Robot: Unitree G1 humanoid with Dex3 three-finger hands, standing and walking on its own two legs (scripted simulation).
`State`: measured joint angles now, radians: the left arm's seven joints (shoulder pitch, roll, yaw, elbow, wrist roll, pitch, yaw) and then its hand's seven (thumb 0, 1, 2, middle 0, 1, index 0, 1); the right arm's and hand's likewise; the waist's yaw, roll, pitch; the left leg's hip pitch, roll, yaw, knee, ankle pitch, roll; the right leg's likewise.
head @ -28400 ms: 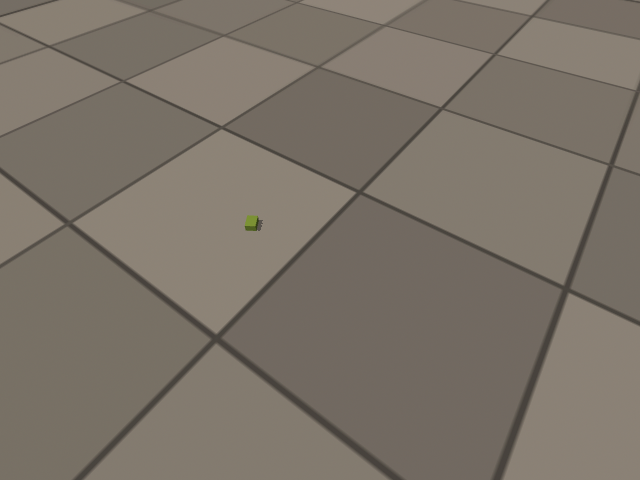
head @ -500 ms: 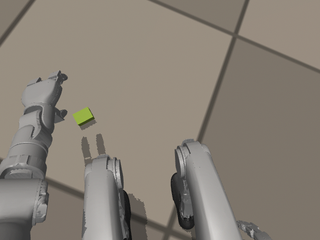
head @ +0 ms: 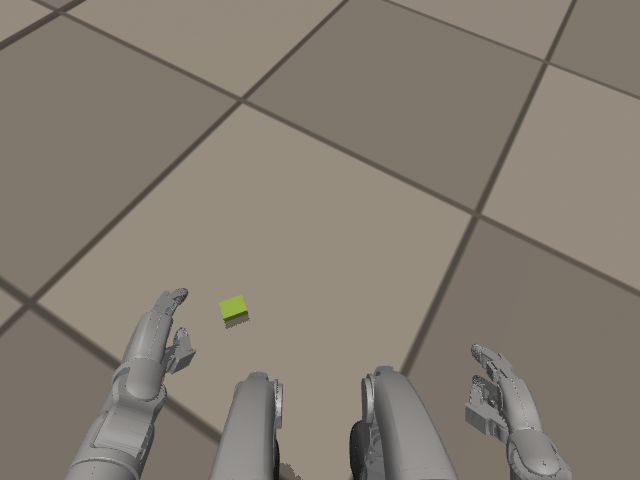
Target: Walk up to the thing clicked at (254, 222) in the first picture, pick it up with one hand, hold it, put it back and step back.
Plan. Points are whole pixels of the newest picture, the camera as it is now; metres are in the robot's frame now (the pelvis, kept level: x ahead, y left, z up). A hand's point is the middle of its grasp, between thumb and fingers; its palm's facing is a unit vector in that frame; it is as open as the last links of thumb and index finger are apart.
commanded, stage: home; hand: left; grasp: from above
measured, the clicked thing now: (233, 308) +0.51 +0.21 -0.57
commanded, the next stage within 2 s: none
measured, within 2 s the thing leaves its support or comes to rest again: neither
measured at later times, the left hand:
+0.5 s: hand (137, 362) +0.24 +0.18 +0.08, palm faces +0.07 -0.98 -0.21, open 7.4 cm
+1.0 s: hand (134, 365) +0.24 +0.18 +0.09, palm faces +0.06 -0.98 -0.20, open 7.4 cm
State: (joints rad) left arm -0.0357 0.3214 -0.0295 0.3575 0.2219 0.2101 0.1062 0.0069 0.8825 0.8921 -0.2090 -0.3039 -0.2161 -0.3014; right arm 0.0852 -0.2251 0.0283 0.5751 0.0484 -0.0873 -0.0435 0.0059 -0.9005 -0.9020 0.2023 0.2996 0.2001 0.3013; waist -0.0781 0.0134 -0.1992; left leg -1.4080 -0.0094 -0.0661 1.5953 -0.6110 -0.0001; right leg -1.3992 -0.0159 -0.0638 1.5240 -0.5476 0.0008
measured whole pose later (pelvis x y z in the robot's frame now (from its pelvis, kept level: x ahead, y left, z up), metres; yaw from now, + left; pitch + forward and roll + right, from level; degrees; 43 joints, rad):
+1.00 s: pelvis +0.08 +0.00 +0.13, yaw +1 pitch +10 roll -3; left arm 0.50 0.23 0.02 -0.13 -0.05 0.44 0.02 0.01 0.90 0.89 -0.20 -0.30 -0.20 -0.30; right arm 0.29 -0.22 0.05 0.54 0.01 -0.23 -0.17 0.01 -0.90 -0.90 0.21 0.30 0.20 0.30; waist -0.04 0.04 -0.16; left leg -0.66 0.01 -0.06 1.01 -0.52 0.01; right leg -0.65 0.00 -0.06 0.93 -0.46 0.01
